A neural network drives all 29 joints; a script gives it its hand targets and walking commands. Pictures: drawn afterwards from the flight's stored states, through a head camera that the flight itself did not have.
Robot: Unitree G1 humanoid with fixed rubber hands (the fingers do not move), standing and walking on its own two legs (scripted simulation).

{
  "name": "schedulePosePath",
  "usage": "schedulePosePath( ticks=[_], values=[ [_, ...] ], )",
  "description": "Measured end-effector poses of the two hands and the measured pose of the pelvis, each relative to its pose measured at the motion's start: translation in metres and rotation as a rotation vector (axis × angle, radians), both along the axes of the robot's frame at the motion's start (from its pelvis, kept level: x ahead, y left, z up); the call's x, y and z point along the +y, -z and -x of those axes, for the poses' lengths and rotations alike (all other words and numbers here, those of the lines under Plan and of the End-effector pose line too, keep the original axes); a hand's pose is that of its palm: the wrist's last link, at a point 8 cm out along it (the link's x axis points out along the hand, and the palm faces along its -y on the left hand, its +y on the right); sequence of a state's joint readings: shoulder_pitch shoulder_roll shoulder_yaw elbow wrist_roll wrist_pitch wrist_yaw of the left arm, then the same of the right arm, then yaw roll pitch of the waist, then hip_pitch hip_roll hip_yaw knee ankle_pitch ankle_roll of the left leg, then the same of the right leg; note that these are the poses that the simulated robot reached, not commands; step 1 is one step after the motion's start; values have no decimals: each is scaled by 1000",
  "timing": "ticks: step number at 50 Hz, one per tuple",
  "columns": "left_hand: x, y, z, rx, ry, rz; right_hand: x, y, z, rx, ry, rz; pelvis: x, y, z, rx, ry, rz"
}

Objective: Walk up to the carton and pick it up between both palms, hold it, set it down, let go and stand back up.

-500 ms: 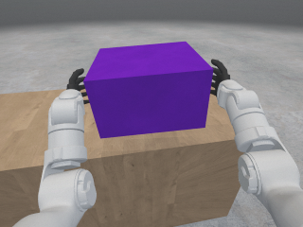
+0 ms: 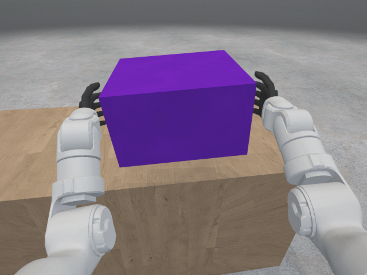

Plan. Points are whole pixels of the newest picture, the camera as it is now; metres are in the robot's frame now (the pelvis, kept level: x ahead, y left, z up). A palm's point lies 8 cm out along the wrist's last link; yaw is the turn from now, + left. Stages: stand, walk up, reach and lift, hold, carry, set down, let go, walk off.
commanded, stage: hold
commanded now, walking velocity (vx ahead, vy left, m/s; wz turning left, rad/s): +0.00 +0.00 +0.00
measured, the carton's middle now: (177, 102) +0.46 +0.01 +0.23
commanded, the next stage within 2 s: none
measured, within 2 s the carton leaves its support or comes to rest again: neither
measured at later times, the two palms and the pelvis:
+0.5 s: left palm (87, 117) +0.35 +0.20 +0.25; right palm (267, 104) +0.36 -0.18 +0.26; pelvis +0.00 +0.00 +0.00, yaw +0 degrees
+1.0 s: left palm (98, 113) +0.36 +0.18 +0.25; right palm (278, 106) +0.35 -0.20 +0.26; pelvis +0.00 +0.00 +0.00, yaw +0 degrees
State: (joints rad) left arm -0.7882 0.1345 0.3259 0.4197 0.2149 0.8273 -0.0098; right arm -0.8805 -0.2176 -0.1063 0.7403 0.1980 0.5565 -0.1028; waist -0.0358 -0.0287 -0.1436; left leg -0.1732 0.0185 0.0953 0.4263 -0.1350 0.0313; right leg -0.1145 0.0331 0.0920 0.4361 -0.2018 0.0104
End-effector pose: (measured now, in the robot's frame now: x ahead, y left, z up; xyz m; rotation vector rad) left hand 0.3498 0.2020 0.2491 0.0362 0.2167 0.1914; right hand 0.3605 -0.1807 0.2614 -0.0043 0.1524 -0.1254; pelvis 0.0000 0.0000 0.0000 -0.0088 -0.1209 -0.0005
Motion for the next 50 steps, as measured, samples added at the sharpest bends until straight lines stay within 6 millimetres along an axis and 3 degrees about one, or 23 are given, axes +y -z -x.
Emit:
schedulePosePath(
  ticks=[12, 30, 44, 50],
  values=[
    [-20, -1, -9, 1, 55, -3, -20, 1, 9, -2, 53, -4, 0, 0, 0, 0, 0, 0],
    [5, -1, 3, -4, -13, 2, 5, -1, -1, -2, -14, 14, 0, 0, 0, -1, 0, 0],
    [-19, -3, -9, -6, 55, -4, -20, 1, 11, -4, 52, -9, 0, 0, 0, -1, 0, 0],
    [-19, -2, -8, -6, 53, -1, -19, 0, 10, -6, 48, 5, 0, 0, 0, -1, 0, 0]
  ],
)
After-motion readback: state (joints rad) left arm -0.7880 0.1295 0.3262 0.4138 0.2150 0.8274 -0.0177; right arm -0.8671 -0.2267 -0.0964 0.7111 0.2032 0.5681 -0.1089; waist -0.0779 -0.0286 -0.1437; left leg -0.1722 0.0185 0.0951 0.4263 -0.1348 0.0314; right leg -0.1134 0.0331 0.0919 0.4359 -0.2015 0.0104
